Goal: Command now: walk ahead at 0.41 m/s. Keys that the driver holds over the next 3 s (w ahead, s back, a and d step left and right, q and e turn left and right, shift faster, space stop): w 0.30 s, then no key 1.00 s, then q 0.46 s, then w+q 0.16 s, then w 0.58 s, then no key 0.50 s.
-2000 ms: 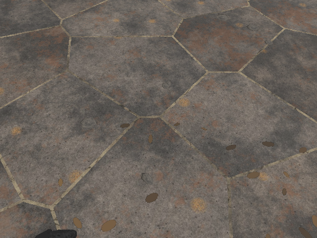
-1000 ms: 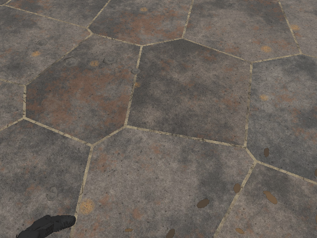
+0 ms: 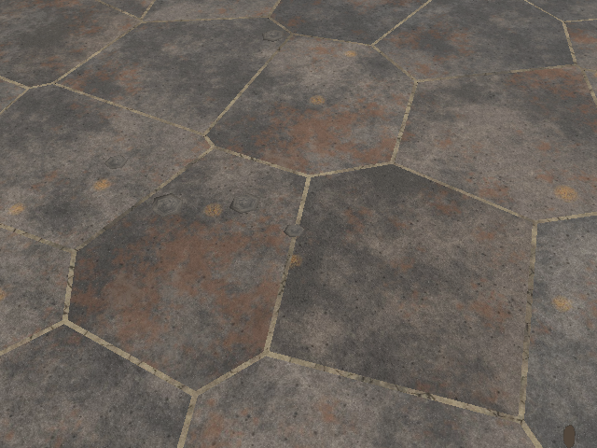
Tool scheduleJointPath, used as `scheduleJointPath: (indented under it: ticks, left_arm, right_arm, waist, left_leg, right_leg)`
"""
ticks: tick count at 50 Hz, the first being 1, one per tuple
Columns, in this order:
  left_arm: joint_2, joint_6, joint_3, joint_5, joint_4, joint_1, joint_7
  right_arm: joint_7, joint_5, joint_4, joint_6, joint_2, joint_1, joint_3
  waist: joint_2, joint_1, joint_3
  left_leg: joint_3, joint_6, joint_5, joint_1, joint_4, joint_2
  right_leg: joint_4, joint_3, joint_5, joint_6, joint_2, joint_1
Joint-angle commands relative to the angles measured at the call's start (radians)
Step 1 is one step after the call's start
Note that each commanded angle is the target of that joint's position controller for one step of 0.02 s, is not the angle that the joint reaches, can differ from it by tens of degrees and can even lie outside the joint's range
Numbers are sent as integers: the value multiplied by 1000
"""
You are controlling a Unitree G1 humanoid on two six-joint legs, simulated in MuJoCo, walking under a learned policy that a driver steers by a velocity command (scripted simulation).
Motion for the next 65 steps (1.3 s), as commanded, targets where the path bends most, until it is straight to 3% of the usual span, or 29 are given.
scheduleJointPath:
  ticks: [1,3,5,7,9,11,12,13,14,15,16,17,18,19,21,24,26,28,31,34,35,36,37,38,39,42,49,65]
  left_arm:
    - [102,7,4,1,5,137,8]
    - [90,22,-7,5,-17,67,22]
    - [122,23,-2,8,-29,33,38]
    - [175,8,13,-3,-8,82,45]
    - [176,2,20,-15,9,88,44]
    - [184,10,28,-7,14,75,41]
    - [181,21,29,0,12,65,41]
    - [168,30,25,7,7,63,40]
    - [117,34,8,30,-16,92,40]
    - [-36,15,-29,9,-10,235,27]
    - [77,-6,-4,-15,-13,141,19]
    - [132,-15,12,-34,-48,39,18]
    - [130,-15,12,-25,-52,3,27]
    - [123,-7,20,-7,-48,-2,36]
    - [95,23,23,-2,-36,44,45]
    - [76,50,23,13,-53,8,55]
    - [68,59,18,22,-71,-54,57]
    - [62,62,11,19,-83,-127,53]
    - [87,68,16,12,-94,-199,50]
    - [96,63,19,23,-89,-204,48]
    - [110,60,23,32,-81,-187,50]
    - [155,57,31,35,-79,-166,55]
    - [214,63,40,25,-71,-198,60]
    - [133,69,27,16,-61,-217,53]
    - [92,72,16,14,-62,-242,46]
    - [106,62,16,17,-43,-253,39]
    - [103,61,15,10,13,-253,40]
    - [86,94,12,11,85,-286,47]
  right_arm:
    - [14,2,-161,-33,-44,-245,-2]
    - [29,-12,-178,-29,-26,-255,7]
    - [37,-23,-197,-23,13,-303,24]
    - [32,-15,-214,-14,-16,-329,17]
    - [26,-8,-222,-8,-62,-325,3]
    - [20,-11,-202,-5,-105,-243,-20]
    - [14,-10,-166,1,-130,-126,-38]
    - [8,-8,-119,9,-158,20,-56]
    - [-2,-20,-87,15,-226,174,-72]
    - [15,-33,-66,8,-254,200,-67]
    - [20,-27,-79,1,-168,130,-44]
    - [19,-27,-95,-7,-138,23,-33]
    - [21,-34,-107,-14,-121,-57,-26]
    - [25,-45,-107,-20,-103,-97,-22]
    - [29,-59,-87,-27,-72,-113,-12]
    - [14,-65,-51,-29,-93,-98,-10]
    - [-2,-64,-40,-18,-104,-100,-10]
    - [-14,-62,-27,-4,-119,-86,-11]
    - [-20,-57,3,13,-131,-44,-11]
    - [-21,-39,19,27,-109,-50,-1]
    - [-22,-36,31,29,-81,-20,9]
    - [-22,-51,36,26,-53,17,20]
    - [-21,-55,55,22,-37,138,19]
    - [-28,-56,57,30,-35,97,25]
    - [-32,-53,52,42,-63,46,20]
    - [-43,-49,60,68,-83,23,16]
    - [-47,-39,94,78,-79,14,13]
    - [-58,-43,162,80,-62,46,22]
  waist:
    - [-58,50,127]
    - [-94,21,138]
    - [-107,21,132]
    - [-130,19,127]
    - [-134,-3,130]
    - [-154,-57,55]
    - [-156,-116,-19]
    - [-142,-180,-96]
    - [16,-207,-219]
    - [307,-111,-374]
    - [197,-131,-249]
    - [125,-105,-89]
    - [18,-66,-33]
    - [5,-33,-9]
    - [43,13,-29]
    - [44,32,-22]
    - [42,25,-27]
    - [44,-5,-29]
    - [41,-35,-22]
    - [33,-13,-18]
    - [12,-5,-23]
    - [-42,-20,-52]
    - [-164,-114,-81]
    - [-173,-85,-87]
    - [-143,-67,-46]
    - [-100,-57,-26]
    - [-37,-45,-54]
    - [-23,-37,23]
  left_leg:
    - [-22,23,59,-618,85,95]
    - [32,-10,218,-433,-118,88]
    - [84,-32,416,-161,-368,35]
    - [82,-29,498,-32,-489,3]
    - [55,-2,517,-10,-580,-3]
    - [57,36,480,88,-591,-29]
    - [73,61,446,221,-579,-52]
    - [69,87,432,420,-577,-45]
    - [-177,144,380,705,-558,156]
    - [-703,302,48,898,-778,367]
    - [-760,259,5,773,-892,340]
    - [-588,225,157,599,-894,324]
    - [-444,210,390,441,-894,293]
    - [-327,202,576,326,-897,255]
    - [-197,200,749,220,-921,211]
    - [-108,228,868,157,-942,200]
    - [-67,216,811,154,-948,183]
    - [-46,196,706,159,-954,164]
    - [-74,191,536,197,-947,174]
    - [-93,156,439,220,-866,160]
    - [-86,113,413,217,-820,123]
    - [-57,63,367,194,-752,74]
    - [-10,25,252,127,-744,2]
    - [21,0,219,202,-756,-6]
    - [24,-9,221,213,-757,-8]
    - [14,-5,284,224,-743,8]
    - [12,-18,421,280,-709,23]
    - [19,-27,308,252,-741,28]
  right_leg:
    - [-252,360,618,-196,-351,362]
    - [-340,231,590,-156,-269,181]
    - [-403,101,544,-126,-183,-8]
    - [-458,97,524,-126,-212,-16]
    - [-432,87,601,-110,-245,74]
    - [-299,66,889,-79,-265,170]
    - [-156,42,1022,-59,-247,174]
    - [38,20,1016,-35,-211,90]
    - [372,-7,652,-13,-144,-144]
    - [698,71,-105,24,37,-428]
    - [814,151,-123,10,-4,-516]
    - [828,115,-40,0,-47,-555]
    - [789,93,43,3,-99,-491]
    - [745,84,74,11,-127,-430]
    - [671,84,83,20,-151,-310]
    - [529,65,134,53,-148,-297]
    - [378,64,228,68,-159,-288]
    - [238,52,313,73,-147,-255]
    - [112,49,342,79,-123,-225]
    - [-51,31,345,58,-98,-138]
    - [-134,44,430,44,-107,-72]
    - [-138,115,632,21,-178,14]
    - [-92,163,667,-51,-224,85]
    - [-111,150,506,-61,-196,4]
    - [-120,125,422,-35,-156,-43]
    - [-94,89,490,-6,-119,-50]
    - [-45,69,653,-29,-106,-8]
    - [-77,43,460,-13,-72,-28]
